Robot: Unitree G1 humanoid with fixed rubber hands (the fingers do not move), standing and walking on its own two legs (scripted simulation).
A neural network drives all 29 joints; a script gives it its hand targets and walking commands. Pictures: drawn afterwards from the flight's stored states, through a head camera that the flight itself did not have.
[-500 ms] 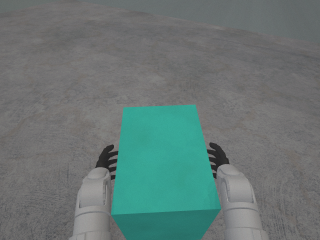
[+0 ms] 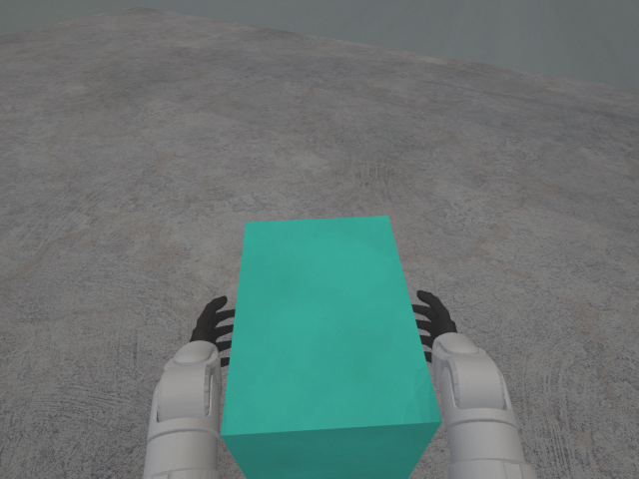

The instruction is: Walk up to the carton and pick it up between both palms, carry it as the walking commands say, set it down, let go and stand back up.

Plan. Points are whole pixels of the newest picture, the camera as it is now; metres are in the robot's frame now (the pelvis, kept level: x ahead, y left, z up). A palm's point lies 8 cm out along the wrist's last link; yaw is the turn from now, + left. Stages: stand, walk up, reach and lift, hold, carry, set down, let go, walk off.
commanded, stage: hold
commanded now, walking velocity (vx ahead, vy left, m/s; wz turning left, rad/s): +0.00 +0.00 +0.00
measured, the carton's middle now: (323, 354) +0.32 +0.00 -0.03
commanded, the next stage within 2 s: carry in 0.38 s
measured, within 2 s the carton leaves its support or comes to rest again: neither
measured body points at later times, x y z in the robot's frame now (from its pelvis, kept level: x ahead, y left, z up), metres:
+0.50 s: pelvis -0.01 +0.01 -0.01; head -0.02 +0.01 +0.44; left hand +0.30 +0.16 +0.04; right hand +0.30 -0.14 +0.04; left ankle +0.01 +0.13 -0.75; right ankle +0.02 -0.13 -0.75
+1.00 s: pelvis -0.13 +0.03 -0.03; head -0.14 +0.03 +0.42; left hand +0.17 +0.15 +0.06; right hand +0.13 -0.15 +0.06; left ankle -0.15 +0.14 -0.72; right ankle +0.00 -0.11 -0.75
